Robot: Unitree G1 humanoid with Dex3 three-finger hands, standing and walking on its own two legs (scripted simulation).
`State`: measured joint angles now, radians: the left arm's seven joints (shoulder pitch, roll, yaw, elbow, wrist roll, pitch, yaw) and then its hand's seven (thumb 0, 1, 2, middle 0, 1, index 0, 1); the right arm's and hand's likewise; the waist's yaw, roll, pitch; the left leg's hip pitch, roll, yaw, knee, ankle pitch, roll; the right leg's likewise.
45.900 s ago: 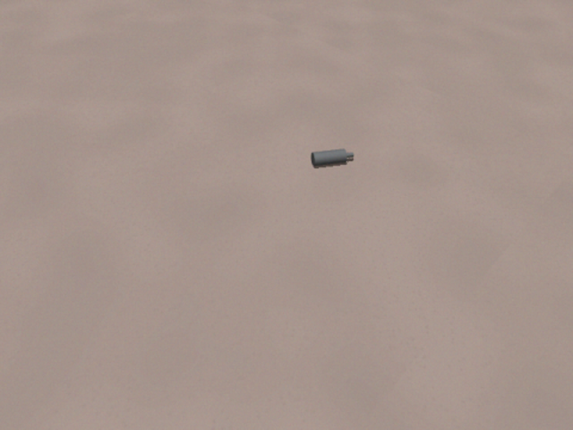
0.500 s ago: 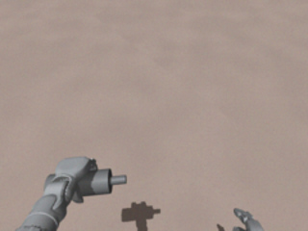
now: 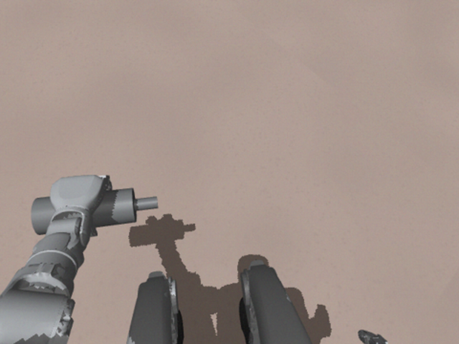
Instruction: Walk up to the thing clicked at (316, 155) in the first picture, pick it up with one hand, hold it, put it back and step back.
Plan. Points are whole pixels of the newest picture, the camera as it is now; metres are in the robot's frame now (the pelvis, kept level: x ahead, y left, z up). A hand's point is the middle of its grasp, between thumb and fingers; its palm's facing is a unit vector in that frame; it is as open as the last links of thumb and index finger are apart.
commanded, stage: crouch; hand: left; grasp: from above
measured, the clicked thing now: (101, 209) +0.41 +0.21 -0.15
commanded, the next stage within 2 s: lower in 1.22 s
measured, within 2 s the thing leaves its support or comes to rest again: neither
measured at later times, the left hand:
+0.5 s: hand (112, 224) +0.42 +0.24 -0.32, palm faces -0.46 -0.01 -0.89, open 10.1 cm
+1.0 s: hand (120, 227) +0.43 +0.24 -0.40, palm faces -0.48 -0.03 -0.87, open 10.1 cm
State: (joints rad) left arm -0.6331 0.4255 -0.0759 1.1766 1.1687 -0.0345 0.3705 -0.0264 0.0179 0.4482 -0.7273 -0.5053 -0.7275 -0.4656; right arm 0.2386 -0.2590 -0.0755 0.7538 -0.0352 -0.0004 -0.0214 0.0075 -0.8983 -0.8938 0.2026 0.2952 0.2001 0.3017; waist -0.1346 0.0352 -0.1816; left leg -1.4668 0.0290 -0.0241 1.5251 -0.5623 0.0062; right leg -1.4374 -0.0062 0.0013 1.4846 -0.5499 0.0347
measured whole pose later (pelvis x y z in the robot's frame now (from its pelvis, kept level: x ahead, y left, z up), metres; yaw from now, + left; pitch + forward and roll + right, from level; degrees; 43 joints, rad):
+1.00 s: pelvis -0.02 +0.00 -0.22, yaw -3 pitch +36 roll -6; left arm -0.89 0.64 0.08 1.38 1.26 -0.18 0.40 -0.02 -0.01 0.52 -0.69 -0.59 -0.69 -0.55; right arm 0.18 -0.26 0.00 0.75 -0.12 -0.07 0.11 0.00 -0.90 -0.90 0.20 0.30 0.20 0.30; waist -0.22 0.00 -0.08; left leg -2.22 0.01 -0.11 2.25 -0.68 -0.01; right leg -2.16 0.01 -0.04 2.19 -0.67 0.04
